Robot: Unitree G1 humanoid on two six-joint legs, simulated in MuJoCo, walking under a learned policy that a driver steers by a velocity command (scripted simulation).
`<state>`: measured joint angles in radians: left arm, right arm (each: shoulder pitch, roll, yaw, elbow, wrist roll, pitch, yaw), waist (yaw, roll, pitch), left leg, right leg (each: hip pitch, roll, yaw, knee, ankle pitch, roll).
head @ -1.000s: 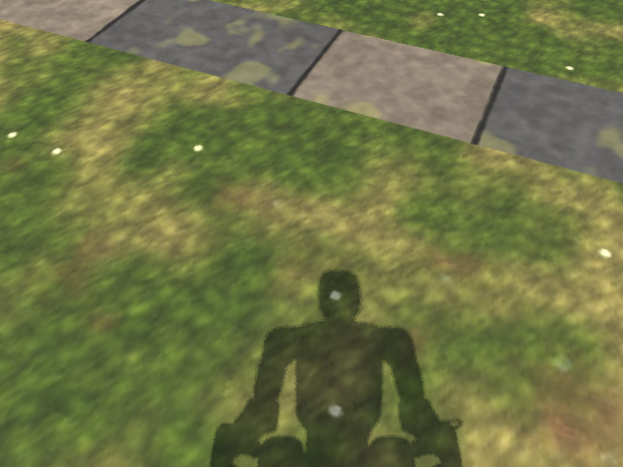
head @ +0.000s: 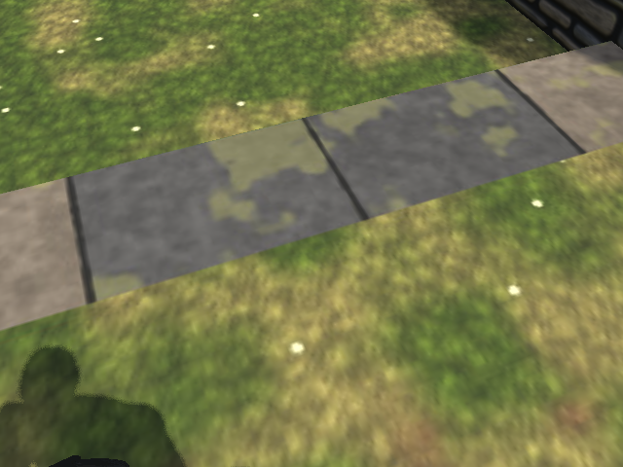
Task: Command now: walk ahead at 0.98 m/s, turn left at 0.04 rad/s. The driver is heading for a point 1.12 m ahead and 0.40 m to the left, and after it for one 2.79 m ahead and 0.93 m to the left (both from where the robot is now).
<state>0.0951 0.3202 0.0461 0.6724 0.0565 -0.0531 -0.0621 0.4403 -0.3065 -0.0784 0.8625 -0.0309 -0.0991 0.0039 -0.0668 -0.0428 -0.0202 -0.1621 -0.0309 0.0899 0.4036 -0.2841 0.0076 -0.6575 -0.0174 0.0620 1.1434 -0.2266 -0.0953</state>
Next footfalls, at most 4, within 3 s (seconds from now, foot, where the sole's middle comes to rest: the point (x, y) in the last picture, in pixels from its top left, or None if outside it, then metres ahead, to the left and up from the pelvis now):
0.18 right None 0.36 -0.13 -0.77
0.62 left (238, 377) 0.72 0.16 -0.77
1.06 right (187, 240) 1.15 0.30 -0.77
1.44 left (80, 249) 1.14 0.59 -0.77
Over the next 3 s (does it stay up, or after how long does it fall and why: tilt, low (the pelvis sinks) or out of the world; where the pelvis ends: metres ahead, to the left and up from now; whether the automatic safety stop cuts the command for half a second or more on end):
stays up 1.23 0.49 -0.01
